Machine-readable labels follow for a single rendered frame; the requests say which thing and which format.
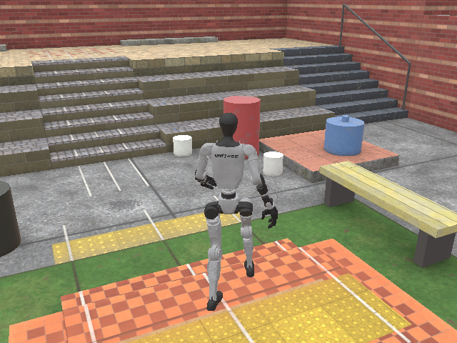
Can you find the robot right hand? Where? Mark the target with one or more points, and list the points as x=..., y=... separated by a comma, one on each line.
x=274, y=216

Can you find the left robot upper arm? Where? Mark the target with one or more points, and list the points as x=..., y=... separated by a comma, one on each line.
x=204, y=153

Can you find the right robot upper arm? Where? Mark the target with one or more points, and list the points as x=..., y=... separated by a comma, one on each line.
x=253, y=163

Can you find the robot left hand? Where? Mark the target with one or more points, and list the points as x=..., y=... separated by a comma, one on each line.
x=210, y=181

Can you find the humanoid robot head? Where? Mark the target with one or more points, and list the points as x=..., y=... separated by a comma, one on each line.
x=228, y=123

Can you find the left robot forearm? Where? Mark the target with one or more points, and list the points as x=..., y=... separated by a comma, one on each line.
x=200, y=180

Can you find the left robot shin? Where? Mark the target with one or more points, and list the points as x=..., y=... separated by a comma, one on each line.
x=213, y=268

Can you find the right robot forearm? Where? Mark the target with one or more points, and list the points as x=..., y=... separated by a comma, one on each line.
x=265, y=195

